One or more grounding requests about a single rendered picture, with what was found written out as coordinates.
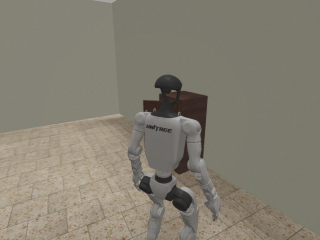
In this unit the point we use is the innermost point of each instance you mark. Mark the robot right upper arm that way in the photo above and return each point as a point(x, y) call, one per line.
point(192, 129)

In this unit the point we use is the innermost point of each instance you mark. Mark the right robot hand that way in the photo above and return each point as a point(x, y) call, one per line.
point(214, 207)

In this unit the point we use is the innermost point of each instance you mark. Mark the robot right thigh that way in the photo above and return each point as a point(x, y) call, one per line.
point(185, 201)

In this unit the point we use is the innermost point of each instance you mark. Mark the left robot hand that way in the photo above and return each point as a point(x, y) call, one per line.
point(135, 179)

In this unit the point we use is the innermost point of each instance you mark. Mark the left robot forearm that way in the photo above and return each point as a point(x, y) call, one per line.
point(136, 163)

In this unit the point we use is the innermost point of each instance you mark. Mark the robot left upper arm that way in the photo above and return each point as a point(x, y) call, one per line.
point(137, 134)

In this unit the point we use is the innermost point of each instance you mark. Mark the cupboard door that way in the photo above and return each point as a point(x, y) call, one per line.
point(150, 105)

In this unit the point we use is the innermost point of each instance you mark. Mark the right robot forearm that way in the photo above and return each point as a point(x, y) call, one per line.
point(205, 182)

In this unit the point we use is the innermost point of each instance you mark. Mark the left robot shin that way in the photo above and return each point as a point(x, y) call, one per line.
point(154, 226)

